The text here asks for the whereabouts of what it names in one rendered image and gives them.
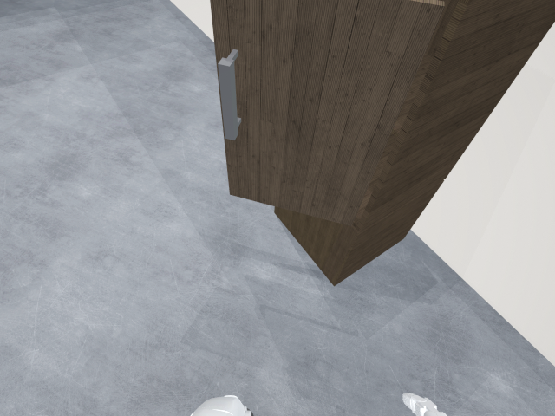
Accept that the handle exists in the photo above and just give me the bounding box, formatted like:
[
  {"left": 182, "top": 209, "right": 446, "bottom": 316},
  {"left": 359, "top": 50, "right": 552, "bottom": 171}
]
[{"left": 218, "top": 49, "right": 241, "bottom": 140}]

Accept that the robot left thigh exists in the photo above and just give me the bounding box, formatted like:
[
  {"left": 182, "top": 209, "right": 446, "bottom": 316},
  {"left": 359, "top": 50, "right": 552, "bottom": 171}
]
[{"left": 191, "top": 397, "right": 251, "bottom": 416}]

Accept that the cupboard door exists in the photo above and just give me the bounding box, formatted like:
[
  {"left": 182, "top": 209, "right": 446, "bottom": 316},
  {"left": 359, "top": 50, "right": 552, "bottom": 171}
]
[{"left": 210, "top": 0, "right": 445, "bottom": 226}]

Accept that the robot right hand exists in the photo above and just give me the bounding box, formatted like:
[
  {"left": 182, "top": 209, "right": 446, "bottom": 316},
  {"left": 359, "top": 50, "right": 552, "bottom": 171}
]
[{"left": 402, "top": 393, "right": 447, "bottom": 416}]

